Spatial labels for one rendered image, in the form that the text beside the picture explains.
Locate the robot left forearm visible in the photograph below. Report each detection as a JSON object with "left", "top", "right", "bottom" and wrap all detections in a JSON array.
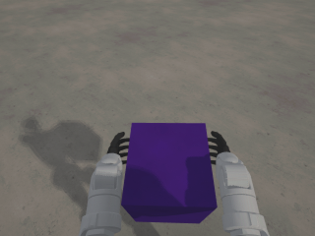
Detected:
[{"left": 78, "top": 152, "right": 123, "bottom": 236}]

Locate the left robot hand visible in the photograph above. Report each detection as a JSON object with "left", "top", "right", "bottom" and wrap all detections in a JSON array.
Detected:
[{"left": 107, "top": 132, "right": 130, "bottom": 164}]

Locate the right robot hand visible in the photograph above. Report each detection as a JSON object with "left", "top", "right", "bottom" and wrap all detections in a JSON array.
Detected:
[{"left": 208, "top": 131, "right": 230, "bottom": 165}]

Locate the robot right forearm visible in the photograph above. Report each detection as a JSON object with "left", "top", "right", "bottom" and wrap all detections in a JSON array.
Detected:
[{"left": 216, "top": 151, "right": 270, "bottom": 236}]

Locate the carton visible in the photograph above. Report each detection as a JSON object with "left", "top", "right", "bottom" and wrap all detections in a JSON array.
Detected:
[{"left": 121, "top": 123, "right": 218, "bottom": 224}]

